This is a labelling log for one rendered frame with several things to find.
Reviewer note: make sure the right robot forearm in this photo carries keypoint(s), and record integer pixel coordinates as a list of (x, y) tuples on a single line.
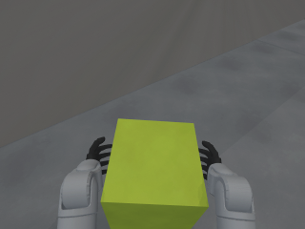
[(233, 196)]

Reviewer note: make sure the robot right hand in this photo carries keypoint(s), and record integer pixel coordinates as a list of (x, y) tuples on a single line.
[(212, 156)]

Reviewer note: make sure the carton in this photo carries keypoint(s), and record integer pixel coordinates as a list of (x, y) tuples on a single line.
[(154, 178)]

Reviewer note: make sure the robot left hand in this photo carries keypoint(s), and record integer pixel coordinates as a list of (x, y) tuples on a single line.
[(95, 149)]

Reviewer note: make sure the left robot forearm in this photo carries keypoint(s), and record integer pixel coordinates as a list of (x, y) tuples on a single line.
[(78, 198)]

